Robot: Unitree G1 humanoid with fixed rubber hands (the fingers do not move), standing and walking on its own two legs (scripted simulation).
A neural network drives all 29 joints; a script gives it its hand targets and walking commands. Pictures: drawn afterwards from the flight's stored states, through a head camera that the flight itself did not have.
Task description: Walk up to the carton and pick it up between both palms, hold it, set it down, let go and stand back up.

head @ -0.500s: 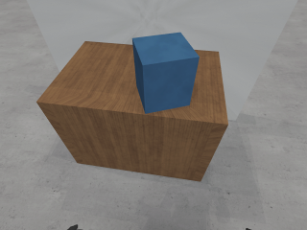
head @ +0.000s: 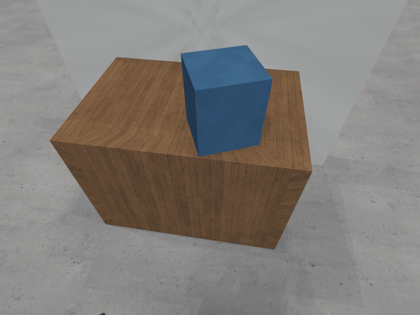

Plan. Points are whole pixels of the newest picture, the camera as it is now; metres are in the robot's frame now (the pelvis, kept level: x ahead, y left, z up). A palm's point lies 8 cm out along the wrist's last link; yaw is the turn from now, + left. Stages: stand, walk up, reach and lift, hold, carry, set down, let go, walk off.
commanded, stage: stand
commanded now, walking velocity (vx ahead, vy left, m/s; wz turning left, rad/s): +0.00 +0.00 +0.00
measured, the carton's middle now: (222, 101) +0.73 -0.01 -0.02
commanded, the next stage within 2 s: walk up in 0.44 s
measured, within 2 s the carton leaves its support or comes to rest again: neither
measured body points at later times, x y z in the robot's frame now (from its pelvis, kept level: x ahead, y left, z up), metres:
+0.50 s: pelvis +0.00 +0.00 +0.00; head +0.01 +0.00 +0.45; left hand +0.08 +0.26 -0.12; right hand +0.07 -0.26 -0.12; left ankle +0.01 +0.12 -0.73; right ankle +0.01 -0.12 -0.73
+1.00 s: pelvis +0.07 -0.02 -0.01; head +0.08 -0.04 +0.44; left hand +0.14 +0.24 -0.11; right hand +0.06 -0.30 -0.14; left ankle +0.03 +0.11 -0.67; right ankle +0.05 -0.12 -0.73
